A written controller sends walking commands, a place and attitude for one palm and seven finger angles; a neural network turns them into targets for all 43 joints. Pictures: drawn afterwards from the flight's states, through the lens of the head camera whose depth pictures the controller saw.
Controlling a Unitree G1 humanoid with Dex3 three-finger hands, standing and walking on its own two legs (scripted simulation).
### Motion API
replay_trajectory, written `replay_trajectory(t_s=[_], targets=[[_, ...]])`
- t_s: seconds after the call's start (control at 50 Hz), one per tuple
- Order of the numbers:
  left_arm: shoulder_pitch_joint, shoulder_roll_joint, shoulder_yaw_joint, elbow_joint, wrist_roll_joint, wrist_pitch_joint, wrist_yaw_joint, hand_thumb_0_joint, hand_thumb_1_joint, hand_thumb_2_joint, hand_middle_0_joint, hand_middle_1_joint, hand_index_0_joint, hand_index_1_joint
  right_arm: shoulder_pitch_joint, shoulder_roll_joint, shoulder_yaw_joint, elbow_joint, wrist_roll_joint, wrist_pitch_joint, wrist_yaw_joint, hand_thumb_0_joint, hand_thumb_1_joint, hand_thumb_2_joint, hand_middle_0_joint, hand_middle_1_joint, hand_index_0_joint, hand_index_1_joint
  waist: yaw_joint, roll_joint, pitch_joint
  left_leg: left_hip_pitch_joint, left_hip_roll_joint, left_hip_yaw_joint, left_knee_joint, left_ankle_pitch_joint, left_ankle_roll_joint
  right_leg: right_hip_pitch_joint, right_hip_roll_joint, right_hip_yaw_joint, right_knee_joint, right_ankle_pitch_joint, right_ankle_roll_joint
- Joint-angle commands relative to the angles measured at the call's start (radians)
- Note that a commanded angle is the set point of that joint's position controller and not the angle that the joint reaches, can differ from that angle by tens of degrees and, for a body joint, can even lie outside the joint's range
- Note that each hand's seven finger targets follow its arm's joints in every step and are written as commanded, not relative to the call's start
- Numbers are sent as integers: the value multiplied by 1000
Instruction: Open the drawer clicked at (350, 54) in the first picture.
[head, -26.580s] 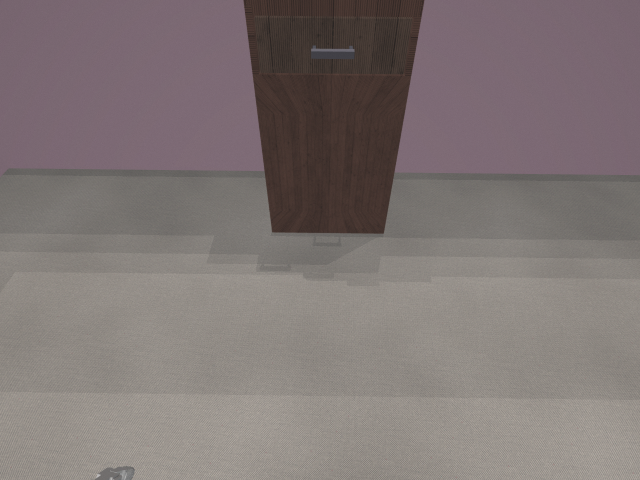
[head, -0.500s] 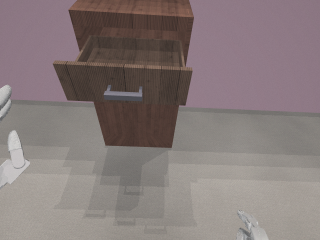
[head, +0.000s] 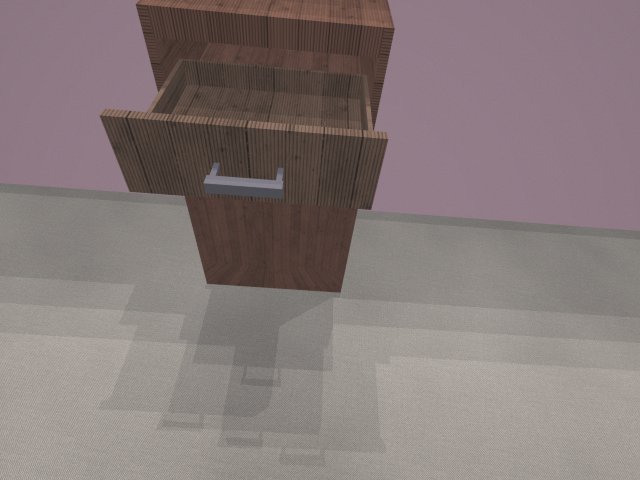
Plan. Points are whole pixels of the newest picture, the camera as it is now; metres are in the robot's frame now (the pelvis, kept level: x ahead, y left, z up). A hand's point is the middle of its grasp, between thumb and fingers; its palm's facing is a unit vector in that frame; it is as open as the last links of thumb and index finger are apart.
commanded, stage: let the arm hang, fingers relaxed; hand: left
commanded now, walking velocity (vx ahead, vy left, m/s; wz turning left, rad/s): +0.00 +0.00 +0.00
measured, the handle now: (246, 178) +0.56 +0.15 +0.04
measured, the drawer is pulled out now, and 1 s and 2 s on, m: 0.29 0.29 0.29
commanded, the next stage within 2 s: look to check the result in 0.80 s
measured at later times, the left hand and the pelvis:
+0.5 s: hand out of the picture -0.02 +0.19 -0.16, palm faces -0.01 -0.98 -0.20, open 7.4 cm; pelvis -0.01 +0.02 +0.01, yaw -2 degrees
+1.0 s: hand out of the picture -0.02 +0.18 -0.16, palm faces -0.01 -0.98 -0.17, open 7.4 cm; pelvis -0.01 +0.02 +0.01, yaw -3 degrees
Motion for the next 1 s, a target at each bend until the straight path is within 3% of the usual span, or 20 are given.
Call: replay_trajectory(t_s=[0.0, 0.06, 0.08, 0.12, 0.24, 0.42, 0.58, 0.74, 0.98], targets=[[46, 130, 18, 38, 16, -52, -2, 0, 900, 900, -200, -300, -200, -300, -16, -79, -28, -31, 3, -20, -21, 0, -900, -900, 200, 300, 200, 300, 35, 256, -38, 6, 74, -90, -200, 139, 44, 84, -81, 140, -212, 149, -8], [29, 141, -1, 119, 9, -54, -6, 0, 900, 900, -200, -300, -200, -300, 27, -81, -28, 15, 9, -15, -24, 0, -900, -900, 200, 300, 200, 300, 25, 239, -84, 37, 74, -87, -216, 89, 42, 108, -86, 140, -234, 147, -14], [28, 141, -4, 141, 9, -55, -7, 0, 900, 900, -200, -300, -200, -300, 36, -80, -30, 28, 10, -14, -25, 0, -900, -900, 200, 300, 200, 300, 24, 221, -78, 41, 76, -86, -222, 87, 41, 104, -87, 142, -243, 145, -15], [20, 138, -10, 182, 10, -54, -7, 0, 900, 900, -200, -300, -200, -300, 62, -86, -32, 50, 13, -12, -27, 0, -900, -900, 200, 300, 200, 300, 19, 118, -48, 50, 88, -94, -237, 91, 45, 89, -84, 135, -259, 137, -12], [41, 123, -26, 280, 7, -56, 0, 0, 900, 900, -200, -300, -200, -300, 96, -68, -26, 118, 16, -12, -28, 0, -900, -900, 200, 300, 200, 300, 18, 17, 17, 77, 82, -76, -259, 103, 41, 40, -93, 144, -284, 115, -7], [57, 102, -29, 340, 9, -53, 11, 0, 900, 900, -200, -300, -200, -300, 115, -30, -22, 189, 14, -7, -24, 0, -900, -900, 200, 300, 200, 300, 18, 33, 91, 55, 73, -76, -299, -4, 43, -24, -86, 152, -293, 4, 2], [64, 75, -24, 354, 10, -59, 14, 0, 900, 900, -200, -300, -200, -300, 125, -1, -25, 206, 13, -17, -29, 0, -900, -900, 200, 300, 200, 300, 21, 80, 67, 52, 73, -71, -309, 7, 40, -4, -84, 156, -271, 62, 0], [66, 61, -24, 360, 11, -57, 15, 0, 900, 900, -200, -300, -200, -300, 138, 8, -30, 207, 12, -12, -31, 0, -900, -900, 200, 300, 200, 300, 20, 68, 94, 40, 71, -66, -303, -12, 40, -26, -80, 161, -277, 37, 1], [66, 53, -22, 363, 9, -63, 17, 0, 900, 900, -200, -300, -200, -300, 133, 10, -34, 208, 15, -18, -34, 0, -900, -900, 200, 300, 200, 300, 16, 62, 43, 85, 76, -60, -279, 72, 39, -9, -90, 160, -268, 100, -1]])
